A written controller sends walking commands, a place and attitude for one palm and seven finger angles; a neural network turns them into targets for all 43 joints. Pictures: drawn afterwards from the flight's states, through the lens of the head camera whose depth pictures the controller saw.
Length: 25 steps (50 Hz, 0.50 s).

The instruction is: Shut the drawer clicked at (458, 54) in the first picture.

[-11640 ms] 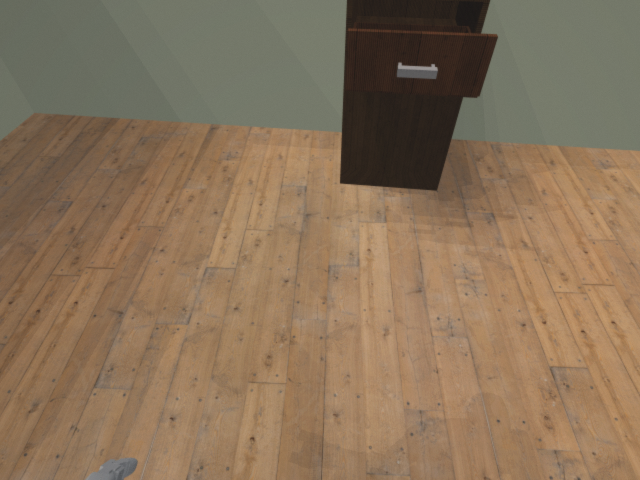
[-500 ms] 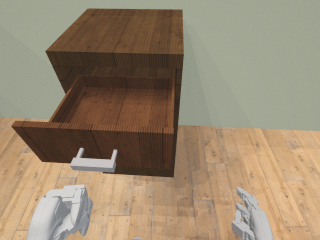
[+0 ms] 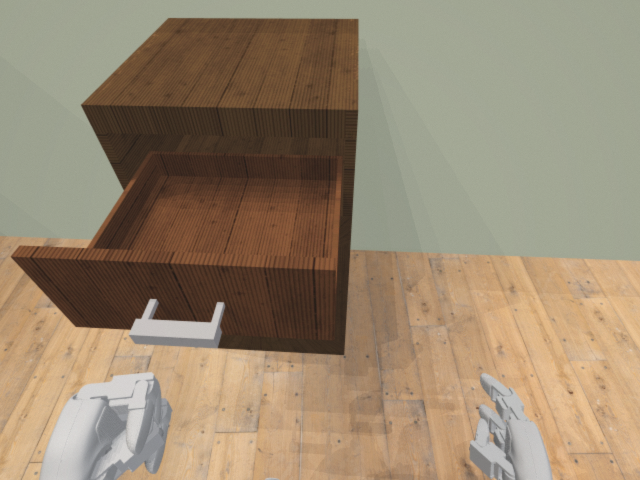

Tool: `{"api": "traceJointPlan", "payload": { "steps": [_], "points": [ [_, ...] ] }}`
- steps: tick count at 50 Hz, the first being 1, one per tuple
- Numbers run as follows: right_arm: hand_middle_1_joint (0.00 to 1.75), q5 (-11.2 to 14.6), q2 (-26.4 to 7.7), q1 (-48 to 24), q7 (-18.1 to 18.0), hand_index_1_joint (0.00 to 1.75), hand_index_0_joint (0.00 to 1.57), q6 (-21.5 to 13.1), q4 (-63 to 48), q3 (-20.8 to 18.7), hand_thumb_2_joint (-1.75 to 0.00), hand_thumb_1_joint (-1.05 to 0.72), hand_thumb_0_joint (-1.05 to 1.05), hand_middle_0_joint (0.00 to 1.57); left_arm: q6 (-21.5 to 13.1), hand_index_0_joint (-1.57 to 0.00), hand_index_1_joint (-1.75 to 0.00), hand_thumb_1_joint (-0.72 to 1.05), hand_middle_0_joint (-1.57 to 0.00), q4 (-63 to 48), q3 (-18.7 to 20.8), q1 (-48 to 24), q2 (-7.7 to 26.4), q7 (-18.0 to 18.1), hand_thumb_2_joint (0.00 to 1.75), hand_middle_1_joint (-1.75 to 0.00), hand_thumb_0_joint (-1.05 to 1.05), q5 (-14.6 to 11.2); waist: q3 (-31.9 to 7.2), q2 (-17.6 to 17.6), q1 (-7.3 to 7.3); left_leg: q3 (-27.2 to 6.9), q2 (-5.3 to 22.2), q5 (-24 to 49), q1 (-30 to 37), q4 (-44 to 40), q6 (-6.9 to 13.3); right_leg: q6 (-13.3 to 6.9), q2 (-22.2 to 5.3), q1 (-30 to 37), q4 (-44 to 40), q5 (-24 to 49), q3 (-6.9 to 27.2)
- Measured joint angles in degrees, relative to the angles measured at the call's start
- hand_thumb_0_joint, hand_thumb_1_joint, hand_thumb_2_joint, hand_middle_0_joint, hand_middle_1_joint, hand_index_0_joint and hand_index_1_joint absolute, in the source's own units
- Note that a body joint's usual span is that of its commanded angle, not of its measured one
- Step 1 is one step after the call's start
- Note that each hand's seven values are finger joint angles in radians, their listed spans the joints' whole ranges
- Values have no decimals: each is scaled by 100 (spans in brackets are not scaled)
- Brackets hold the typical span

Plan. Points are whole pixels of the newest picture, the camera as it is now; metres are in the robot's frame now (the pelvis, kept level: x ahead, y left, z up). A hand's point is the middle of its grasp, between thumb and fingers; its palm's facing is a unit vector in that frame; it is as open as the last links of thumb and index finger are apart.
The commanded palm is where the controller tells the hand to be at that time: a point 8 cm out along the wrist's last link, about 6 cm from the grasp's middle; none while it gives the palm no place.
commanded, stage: bring the fist close to the handle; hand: left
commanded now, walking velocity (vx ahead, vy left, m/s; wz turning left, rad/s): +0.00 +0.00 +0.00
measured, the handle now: (181, 320) +0.32 +0.23 +0.01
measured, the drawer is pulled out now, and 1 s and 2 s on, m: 0.29 0.29 0.27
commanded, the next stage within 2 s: push the drawer shut in 1.30 s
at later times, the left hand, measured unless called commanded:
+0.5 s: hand (177, 416) +0.18 +0.18 +0.04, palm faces +0.01 -1.00 -0.04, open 3.3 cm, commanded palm +0.16 +0.23 +0.05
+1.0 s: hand (202, 393) +0.22 +0.17 +0.00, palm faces +0.00 -1.00 -0.03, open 3.3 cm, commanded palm +0.20 +0.23 +0.01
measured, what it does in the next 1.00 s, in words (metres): stands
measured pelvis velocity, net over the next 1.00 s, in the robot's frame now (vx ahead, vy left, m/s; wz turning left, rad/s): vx -0.02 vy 0.02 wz -0.02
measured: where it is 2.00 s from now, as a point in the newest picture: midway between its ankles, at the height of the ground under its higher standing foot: outside the picture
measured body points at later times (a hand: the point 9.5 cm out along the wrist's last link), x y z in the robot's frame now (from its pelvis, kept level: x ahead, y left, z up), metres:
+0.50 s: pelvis -0.01 +0.00 -0.02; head +0.03 +0.00 +0.43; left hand +0.18 +0.23 +0.05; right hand +0.17 -0.23 -0.09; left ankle +0.04 +0.13 -0.69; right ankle -0.02 -0.10 -0.69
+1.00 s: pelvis -0.02 +0.02 -0.05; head +0.05 +0.02 +0.40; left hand +0.22 +0.22 +0.01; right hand +0.16 -0.22 -0.13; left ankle +0.04 +0.13 -0.69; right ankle -0.02 -0.10 -0.69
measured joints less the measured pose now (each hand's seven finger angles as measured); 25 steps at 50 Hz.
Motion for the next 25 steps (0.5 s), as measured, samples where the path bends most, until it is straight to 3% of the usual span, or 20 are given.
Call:
{"api": "traceJointPlan", "payload": {
  "steps": [12, 25],
  "points": [
    [30, -82, -45, -127, 16, 30, 21, 60, 97, -55, -90, -90, 1, 20, -406, -140, -160, 90, -140, 688, 110, -448, -39, -262, 90, -160, 1, -41, 40, -66, -37, -73, 2, -68, -390, 253, -22, -25, 2, -358, 247, -91, -59],
    [30, -147, -35, -101, 19, 30, 21, 299, 135, -92, -90, -90, 1, 20, -541, -140, -160, 90, -140, 1213, 93, -1007, -71, -102, 90, -160, 1, 31, 7, -103, -178, -15, 8, -173, -936, 638, 26, 14, -13, -930, 646, -181, 15]
  ]
}}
